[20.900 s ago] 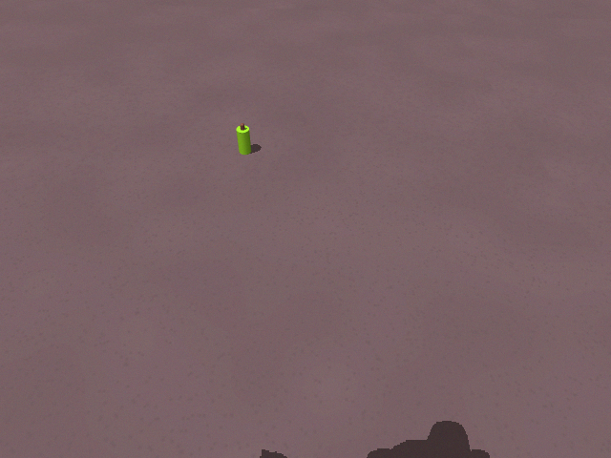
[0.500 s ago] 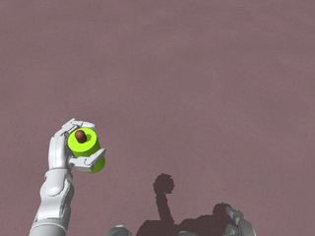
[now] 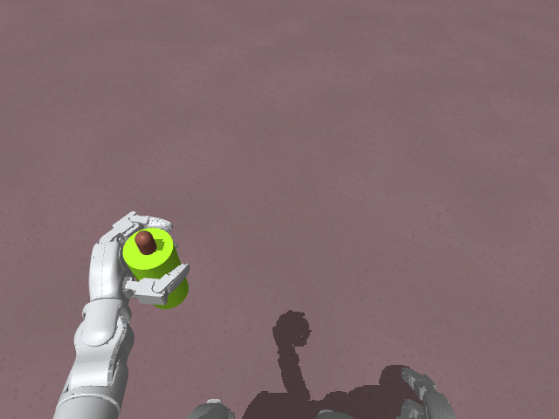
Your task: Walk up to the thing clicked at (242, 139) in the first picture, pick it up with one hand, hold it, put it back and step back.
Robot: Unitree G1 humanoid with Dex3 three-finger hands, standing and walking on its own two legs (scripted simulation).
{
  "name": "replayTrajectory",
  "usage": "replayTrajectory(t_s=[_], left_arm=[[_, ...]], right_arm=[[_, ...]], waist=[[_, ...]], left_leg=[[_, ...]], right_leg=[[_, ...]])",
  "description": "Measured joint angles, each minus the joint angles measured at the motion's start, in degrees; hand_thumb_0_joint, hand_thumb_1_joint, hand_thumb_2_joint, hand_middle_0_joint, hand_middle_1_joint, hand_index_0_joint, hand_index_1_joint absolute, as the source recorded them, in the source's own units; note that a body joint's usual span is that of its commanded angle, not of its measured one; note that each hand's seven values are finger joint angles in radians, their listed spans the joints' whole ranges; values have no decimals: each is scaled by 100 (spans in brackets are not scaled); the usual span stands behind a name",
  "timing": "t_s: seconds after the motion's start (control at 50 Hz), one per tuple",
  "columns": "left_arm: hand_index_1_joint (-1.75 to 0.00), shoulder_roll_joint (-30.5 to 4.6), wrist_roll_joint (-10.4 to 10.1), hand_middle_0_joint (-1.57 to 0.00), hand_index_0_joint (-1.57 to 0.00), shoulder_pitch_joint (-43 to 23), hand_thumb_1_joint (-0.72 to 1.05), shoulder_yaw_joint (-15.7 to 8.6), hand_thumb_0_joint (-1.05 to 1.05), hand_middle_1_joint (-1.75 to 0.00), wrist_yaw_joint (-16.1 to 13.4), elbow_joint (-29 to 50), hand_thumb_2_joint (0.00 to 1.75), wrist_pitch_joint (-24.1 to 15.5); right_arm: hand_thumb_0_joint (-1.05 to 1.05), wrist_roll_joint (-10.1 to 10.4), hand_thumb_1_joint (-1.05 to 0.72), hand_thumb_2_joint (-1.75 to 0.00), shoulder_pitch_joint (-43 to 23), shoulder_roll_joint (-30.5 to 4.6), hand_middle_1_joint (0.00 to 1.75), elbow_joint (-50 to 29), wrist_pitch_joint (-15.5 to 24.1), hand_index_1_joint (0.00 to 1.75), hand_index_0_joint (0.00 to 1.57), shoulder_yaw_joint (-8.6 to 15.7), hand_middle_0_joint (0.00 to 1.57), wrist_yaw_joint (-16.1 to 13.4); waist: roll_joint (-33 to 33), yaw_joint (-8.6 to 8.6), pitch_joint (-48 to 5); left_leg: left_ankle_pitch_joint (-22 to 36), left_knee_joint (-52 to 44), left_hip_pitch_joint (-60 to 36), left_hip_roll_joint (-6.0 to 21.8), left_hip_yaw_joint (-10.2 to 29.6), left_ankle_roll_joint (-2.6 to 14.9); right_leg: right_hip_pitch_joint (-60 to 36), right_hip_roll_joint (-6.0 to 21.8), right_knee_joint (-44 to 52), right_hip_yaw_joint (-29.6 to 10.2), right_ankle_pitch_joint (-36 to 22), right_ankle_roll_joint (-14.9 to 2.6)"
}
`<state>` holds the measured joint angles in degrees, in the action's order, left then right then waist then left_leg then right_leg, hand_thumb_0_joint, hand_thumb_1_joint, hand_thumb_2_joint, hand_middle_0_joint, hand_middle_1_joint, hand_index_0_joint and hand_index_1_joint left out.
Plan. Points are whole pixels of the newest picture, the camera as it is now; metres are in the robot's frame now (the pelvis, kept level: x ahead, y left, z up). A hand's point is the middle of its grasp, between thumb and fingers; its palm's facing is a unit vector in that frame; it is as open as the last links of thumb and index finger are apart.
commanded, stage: hold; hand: left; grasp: from the side
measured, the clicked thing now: (157, 266) +0.33 +0.18 +0.01
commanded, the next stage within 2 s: crouch in 0.02 s
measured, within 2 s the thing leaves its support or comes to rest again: neither
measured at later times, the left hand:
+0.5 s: hand (166, 280) +0.33 +0.17 -0.04, palm faces +0.16 -0.99 -0.02, open 8.9 cm
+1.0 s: hand (181, 315) +0.37 +0.20 -0.29, palm faces +0.20 -0.98 -0.04, open 8.9 cm
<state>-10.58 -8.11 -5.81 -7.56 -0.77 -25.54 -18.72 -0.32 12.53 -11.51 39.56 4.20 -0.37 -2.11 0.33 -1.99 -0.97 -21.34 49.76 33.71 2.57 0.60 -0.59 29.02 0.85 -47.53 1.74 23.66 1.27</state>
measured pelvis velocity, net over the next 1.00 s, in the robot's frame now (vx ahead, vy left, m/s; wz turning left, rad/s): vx -0.05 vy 0.00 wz -0.07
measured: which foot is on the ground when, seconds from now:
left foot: down 0.00-1.00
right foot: down 0.00-1.00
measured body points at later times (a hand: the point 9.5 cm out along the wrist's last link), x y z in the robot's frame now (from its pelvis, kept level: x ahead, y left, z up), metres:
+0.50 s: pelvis -0.01 +0.00 -0.03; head +0.08 +0.02 +0.42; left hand +0.32 +0.23 -0.04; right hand +0.12 -0.25 -0.13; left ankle +0.04 +0.12 -0.70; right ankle +0.01 -0.14 -0.70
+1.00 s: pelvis -0.05 +0.00 -0.23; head +0.14 +0.03 +0.18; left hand +0.35 +0.25 -0.28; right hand +0.08 -0.26 -0.36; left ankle +0.04 +0.12 -0.70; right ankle +0.01 -0.14 -0.70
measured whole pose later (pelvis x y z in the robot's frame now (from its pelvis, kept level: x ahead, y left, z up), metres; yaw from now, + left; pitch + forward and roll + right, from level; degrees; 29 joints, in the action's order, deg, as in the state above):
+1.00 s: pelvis -0.05 +0.00 -0.23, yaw -4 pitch +33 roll -5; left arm -18.1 -6.8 -26.4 -21.3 3.0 -54.7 -42.5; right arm -5.5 4.6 -12.0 41.8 2.8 -0.7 4.0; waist -0.7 -5.5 -10.1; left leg -36.2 106.6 103.5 3.9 4.6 -1.1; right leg 98.1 -0.8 -105.3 2.6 40.2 0.8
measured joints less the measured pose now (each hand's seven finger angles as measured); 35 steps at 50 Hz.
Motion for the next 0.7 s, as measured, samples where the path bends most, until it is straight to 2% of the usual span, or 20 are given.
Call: replayTrajectory(t_s=[0.2,0.34,0.5,0.62,0.7], left_arm=[[-104,19,-17,-71,-78,62,-23,40,-2,-103,43,95,105,-4],[-104,34,25,-72,-79,-219,-23,-101,-2,-103,34,-446,105,-220],[-105,-31,102,-71,-78,-649,-22,-361,-2,-104,129,-1384,104,-971],[-105,-182,67,-70,-77,-869,-22,-563,-2,-104,283,-1985,104,-1734],[-105,-348,37,-71,-78,-1102,-22,-661,-2,-104,403,-2241,104,-2077]], right_arm=[[1,27,-91,-90,35,4,30,-4,16,30,20,-18,20,-16],[1,2,-89,-90,-72,6,30,20,6,30,20,13,20,23],[1,-116,-88,-90,-221,-64,30,25,73,30,20,120,20,211],[1,-237,-89,-90,-235,-168,30,70,121,30,20,138,20,339],[1,-311,-89,-90,-293,-206,30,133,109,30,20,134,20,394]], waist=[[6,3,-8],[-53,-26,-6],[-159,-101,-64],[-142,-223,-525],[-130,-285,-820]], left_leg=[[21,-33,-25,3,0,-8],[13,72,173,-2,5,-9],[-182,822,1306,3,33,-18],[-661,2159,2942,51,134,-40],[-1036,3204,4082,85,221,-60]], right_leg=[[-15,-4,14,-1,-10,-8],[198,2,-130,-1,21,-15],[1349,3,-940,-7,258,-34],[2942,-40,-2251,31,752,-35],[4048,-76,-3280,62,1142,-39]])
